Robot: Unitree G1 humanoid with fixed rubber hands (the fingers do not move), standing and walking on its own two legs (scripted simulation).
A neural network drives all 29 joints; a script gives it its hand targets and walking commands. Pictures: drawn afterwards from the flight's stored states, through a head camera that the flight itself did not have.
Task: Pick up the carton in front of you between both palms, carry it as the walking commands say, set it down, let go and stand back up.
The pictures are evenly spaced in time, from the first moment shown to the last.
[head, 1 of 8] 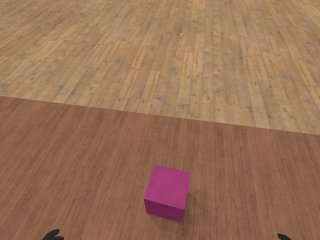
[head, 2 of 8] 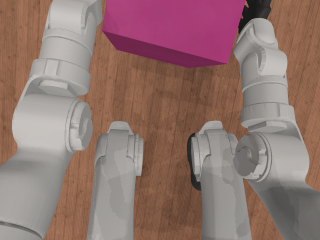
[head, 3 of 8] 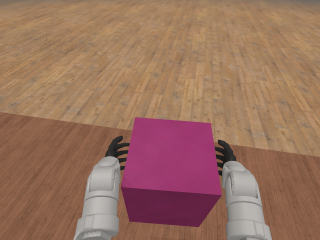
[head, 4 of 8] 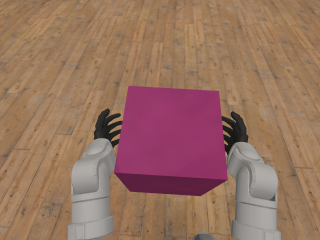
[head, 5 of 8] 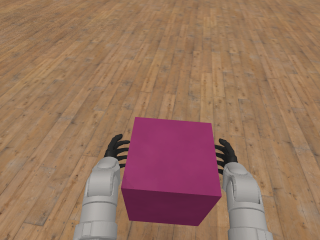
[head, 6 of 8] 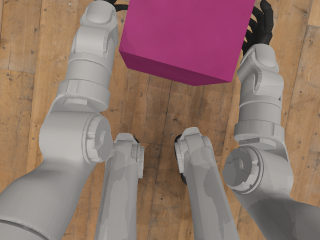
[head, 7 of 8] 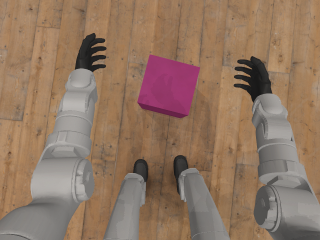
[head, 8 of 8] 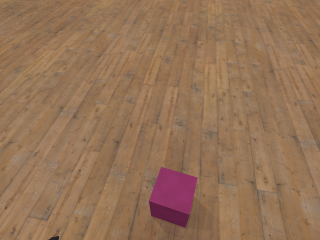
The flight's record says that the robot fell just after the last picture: no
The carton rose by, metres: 0.69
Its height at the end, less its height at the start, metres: -0.13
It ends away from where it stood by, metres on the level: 2.39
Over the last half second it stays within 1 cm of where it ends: yes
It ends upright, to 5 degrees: yes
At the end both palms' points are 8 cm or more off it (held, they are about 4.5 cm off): yes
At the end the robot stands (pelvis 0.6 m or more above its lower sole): yes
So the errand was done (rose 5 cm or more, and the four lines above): yes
